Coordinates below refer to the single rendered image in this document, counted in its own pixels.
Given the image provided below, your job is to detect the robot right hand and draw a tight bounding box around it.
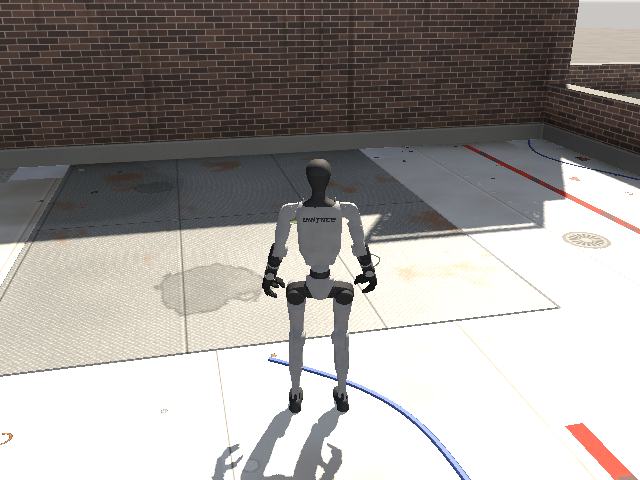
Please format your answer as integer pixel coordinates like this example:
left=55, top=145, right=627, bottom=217
left=354, top=274, right=377, bottom=293

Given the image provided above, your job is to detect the robot right thigh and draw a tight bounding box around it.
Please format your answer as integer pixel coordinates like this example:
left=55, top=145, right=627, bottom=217
left=331, top=279, right=354, bottom=349

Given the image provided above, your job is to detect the left robot upper arm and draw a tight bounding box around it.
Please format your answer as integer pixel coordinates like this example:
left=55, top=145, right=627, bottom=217
left=272, top=202, right=298, bottom=258

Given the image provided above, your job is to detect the right robot upper arm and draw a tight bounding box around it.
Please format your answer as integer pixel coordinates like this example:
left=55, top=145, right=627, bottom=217
left=340, top=202, right=367, bottom=257

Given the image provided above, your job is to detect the humanoid robot head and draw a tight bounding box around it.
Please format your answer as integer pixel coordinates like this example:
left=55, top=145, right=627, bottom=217
left=302, top=159, right=336, bottom=208

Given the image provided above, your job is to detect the robot right forearm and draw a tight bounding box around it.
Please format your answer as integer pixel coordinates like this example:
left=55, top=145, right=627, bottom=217
left=357, top=241, right=375, bottom=277

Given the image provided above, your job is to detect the robot left hand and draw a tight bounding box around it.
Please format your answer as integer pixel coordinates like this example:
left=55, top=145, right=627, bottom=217
left=262, top=277, right=285, bottom=298

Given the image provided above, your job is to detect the robot left forearm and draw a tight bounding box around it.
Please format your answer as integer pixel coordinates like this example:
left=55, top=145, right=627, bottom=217
left=264, top=243, right=283, bottom=280

